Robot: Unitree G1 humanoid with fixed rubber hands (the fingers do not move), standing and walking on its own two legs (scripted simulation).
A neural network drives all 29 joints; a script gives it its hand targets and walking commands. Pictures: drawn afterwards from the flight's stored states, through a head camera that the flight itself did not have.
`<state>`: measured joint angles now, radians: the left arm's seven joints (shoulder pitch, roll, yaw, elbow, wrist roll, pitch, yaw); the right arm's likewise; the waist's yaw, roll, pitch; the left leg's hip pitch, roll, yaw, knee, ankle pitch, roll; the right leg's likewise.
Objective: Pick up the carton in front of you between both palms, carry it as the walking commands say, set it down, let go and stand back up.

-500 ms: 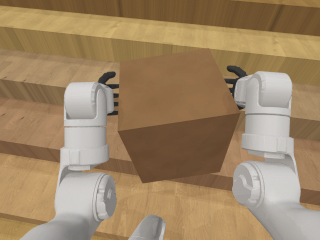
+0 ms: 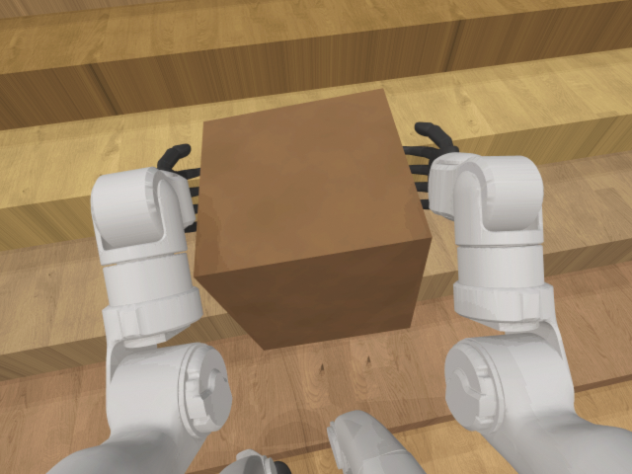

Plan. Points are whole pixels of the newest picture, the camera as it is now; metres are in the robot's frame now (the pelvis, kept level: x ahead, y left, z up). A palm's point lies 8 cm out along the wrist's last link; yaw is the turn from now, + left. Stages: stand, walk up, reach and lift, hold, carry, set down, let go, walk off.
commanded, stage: carry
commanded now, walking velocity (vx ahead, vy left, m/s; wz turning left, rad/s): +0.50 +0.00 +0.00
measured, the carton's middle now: (316, 234) +0.40 -0.06 +0.06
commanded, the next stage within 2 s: none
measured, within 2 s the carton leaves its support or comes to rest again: neither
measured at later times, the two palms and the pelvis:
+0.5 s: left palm out of the picture +0.66 +0.11 +0.29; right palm out of the picture +0.71 -0.17 +0.28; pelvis +0.31 -0.09 +0.14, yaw +0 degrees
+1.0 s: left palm out of the picture +1.03 +0.03 +0.50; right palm out of the picture +0.97 -0.25 +0.49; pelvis +0.60 -0.05 +0.32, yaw +0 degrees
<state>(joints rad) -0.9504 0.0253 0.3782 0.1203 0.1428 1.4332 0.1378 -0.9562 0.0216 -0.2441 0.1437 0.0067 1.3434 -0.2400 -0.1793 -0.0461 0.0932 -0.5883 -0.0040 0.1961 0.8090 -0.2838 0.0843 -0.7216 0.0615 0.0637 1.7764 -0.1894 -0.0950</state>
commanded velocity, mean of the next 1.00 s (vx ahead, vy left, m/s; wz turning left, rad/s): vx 0.50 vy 0.00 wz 0.00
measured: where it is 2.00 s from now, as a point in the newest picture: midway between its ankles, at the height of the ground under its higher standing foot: (281, 37)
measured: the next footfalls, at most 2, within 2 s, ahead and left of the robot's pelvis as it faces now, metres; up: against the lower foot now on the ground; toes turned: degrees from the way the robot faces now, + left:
right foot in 0.34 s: +0.40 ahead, -0.18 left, +0.16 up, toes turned -3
left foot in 0.82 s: +0.72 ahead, +0.04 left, +0.32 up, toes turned +4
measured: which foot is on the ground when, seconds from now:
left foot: down 0.00-0.38, up 0.40-0.80, down 0.82-1.00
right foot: up 0.00-0.32, down 0.34-0.86, up 0.88-1.00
